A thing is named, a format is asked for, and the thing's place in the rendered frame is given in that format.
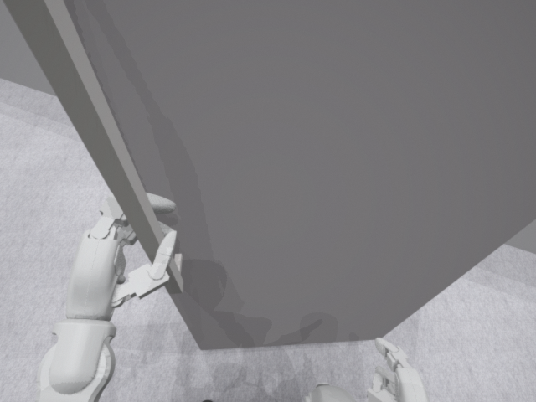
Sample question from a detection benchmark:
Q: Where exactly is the handle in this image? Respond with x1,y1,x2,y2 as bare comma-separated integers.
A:
4,0,183,294

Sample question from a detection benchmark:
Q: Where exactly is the left robot hand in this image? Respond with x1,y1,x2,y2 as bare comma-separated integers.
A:
65,192,177,322

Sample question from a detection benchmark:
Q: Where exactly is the robot right thigh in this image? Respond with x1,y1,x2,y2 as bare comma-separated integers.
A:
304,385,357,402

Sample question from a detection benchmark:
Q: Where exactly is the right robot hand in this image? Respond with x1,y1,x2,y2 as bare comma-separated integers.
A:
368,338,430,402

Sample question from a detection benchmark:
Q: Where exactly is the left robot forearm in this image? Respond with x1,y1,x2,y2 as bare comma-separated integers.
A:
35,318,116,402

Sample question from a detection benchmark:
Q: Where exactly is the fridge door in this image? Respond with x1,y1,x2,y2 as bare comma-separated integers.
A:
3,0,536,350

